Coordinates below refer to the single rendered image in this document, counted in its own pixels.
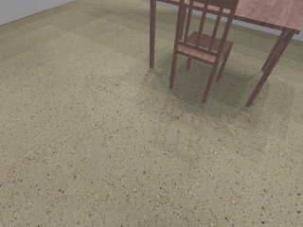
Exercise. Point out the table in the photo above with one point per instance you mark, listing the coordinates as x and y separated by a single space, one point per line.
283 15

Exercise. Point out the chair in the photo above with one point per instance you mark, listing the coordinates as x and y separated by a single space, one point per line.
202 47

